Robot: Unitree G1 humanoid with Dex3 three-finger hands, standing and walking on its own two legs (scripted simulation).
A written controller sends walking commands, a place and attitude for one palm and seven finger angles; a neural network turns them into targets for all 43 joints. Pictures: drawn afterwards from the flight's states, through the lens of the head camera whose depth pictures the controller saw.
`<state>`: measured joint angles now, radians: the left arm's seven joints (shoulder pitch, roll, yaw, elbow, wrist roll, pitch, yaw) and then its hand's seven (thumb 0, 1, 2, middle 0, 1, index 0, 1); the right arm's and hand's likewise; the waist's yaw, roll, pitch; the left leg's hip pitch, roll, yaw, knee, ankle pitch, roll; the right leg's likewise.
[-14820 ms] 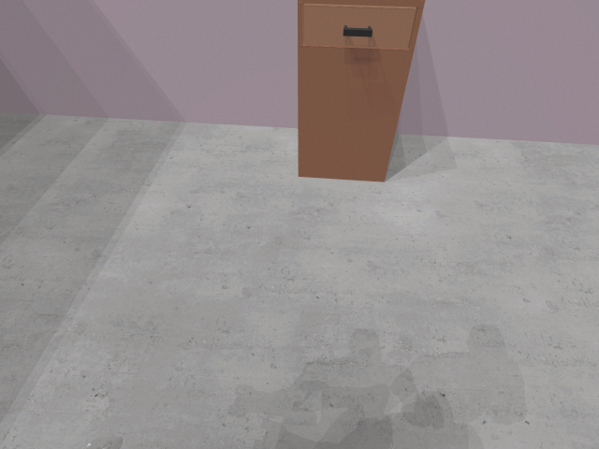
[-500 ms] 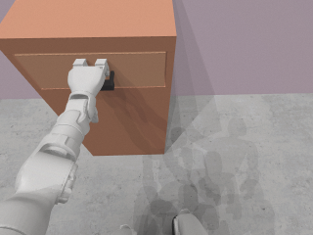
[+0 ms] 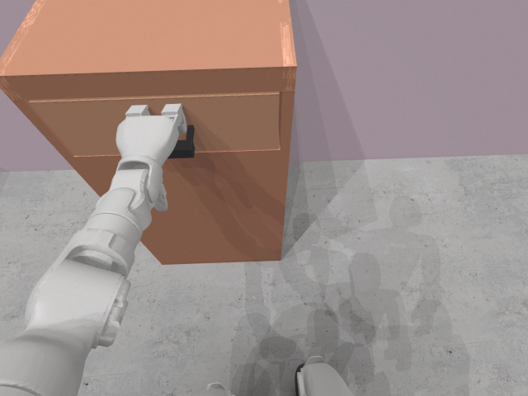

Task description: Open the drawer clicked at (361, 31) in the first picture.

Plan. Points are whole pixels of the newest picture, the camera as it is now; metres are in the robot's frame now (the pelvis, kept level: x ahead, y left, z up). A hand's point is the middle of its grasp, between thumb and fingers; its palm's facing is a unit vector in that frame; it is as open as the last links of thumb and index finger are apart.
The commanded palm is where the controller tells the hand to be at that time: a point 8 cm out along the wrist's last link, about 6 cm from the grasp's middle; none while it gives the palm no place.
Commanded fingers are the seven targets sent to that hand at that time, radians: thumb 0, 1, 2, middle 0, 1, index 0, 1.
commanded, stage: lift the fingers back up to retry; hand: left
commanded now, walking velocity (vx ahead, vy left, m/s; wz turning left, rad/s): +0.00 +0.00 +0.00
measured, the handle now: (164, 140) +0.54 +0.14 +0.02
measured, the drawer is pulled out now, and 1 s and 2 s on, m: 0.00 0.00 0.00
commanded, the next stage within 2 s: re-aim the fingers above the handle in 0.50 s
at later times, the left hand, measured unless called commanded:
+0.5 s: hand (149, 135) +0.50 +0.14 +0.09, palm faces +0.00 -0.03 -1.00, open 13.6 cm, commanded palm +0.46 +0.14 +0.14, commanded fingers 0.00 -0.50 0.30 -0.30 -1.20 -0.30 -1.20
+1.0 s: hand (152, 137) +0.49 +0.13 +0.08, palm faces -0.02 -0.01 -1.00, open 13.8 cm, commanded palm +0.47 +0.15 +0.14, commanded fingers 0.00 -0.50 0.30 -0.30 -1.20 -0.30 -1.20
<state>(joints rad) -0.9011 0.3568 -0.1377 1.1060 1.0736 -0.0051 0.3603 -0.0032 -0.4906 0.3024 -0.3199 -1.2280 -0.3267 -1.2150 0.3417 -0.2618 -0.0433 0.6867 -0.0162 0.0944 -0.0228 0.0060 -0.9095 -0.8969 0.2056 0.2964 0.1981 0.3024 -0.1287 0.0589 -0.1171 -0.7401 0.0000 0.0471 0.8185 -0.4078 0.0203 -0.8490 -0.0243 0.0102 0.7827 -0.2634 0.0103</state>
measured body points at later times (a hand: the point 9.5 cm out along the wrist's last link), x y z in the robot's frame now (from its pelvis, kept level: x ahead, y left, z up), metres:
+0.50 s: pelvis +0.05 -0.01 +0.03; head +0.10 -0.04 +0.47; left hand +0.49 +0.14 +0.14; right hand +0.15 -0.26 -0.12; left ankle -0.02 +0.11 -0.70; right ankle +0.06 -0.13 -0.70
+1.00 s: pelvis +0.03 -0.01 +0.03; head +0.10 -0.04 +0.47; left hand +0.49 +0.13 +0.14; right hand +0.10 -0.27 -0.12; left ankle -0.02 +0.11 -0.70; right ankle +0.06 -0.13 -0.70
